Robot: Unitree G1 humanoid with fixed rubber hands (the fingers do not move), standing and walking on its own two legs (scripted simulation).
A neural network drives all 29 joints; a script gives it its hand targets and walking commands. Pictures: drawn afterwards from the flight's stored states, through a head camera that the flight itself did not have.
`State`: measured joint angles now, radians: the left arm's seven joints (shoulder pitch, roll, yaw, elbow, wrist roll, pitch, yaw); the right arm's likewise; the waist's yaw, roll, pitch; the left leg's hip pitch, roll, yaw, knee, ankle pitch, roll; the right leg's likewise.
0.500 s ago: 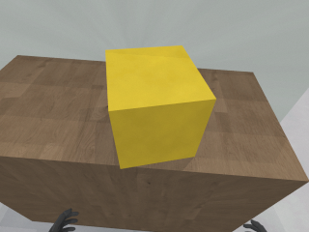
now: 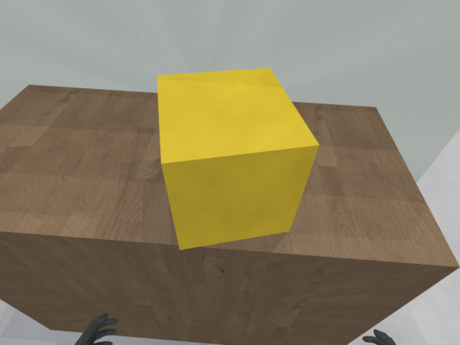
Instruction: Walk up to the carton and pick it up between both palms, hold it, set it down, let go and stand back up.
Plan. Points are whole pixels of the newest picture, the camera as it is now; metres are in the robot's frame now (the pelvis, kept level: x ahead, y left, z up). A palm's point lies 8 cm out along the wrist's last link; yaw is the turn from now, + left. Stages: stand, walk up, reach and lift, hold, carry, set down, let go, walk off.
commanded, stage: stand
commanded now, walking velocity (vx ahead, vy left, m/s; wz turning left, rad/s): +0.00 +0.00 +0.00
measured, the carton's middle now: (225, 156) +0.44 +0.04 +0.11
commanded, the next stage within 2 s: none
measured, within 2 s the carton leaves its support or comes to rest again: neither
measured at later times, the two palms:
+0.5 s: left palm out of the picture +0.12 +0.27 -0.09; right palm out of the picture +0.11 -0.27 -0.09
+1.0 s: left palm out of the picture +0.11 +0.27 -0.09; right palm out of the picture +0.10 -0.27 -0.09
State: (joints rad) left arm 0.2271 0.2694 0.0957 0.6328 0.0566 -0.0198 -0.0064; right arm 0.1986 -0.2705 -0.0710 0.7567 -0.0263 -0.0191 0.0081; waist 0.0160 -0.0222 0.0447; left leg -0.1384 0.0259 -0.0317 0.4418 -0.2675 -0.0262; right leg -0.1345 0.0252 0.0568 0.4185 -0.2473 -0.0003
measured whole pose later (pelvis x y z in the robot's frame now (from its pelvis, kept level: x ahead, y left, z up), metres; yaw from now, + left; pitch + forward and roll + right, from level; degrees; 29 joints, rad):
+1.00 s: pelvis -0.01 +0.00 +0.00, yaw +0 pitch -3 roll +0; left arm 0.23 0.27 0.08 0.69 0.06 -0.02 0.00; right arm 0.20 -0.27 -0.07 0.82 -0.02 -0.02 0.01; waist 0.02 -0.01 0.04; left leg -0.14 0.03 -0.03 0.44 -0.25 -0.03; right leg -0.13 0.03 0.06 0.42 -0.23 0.00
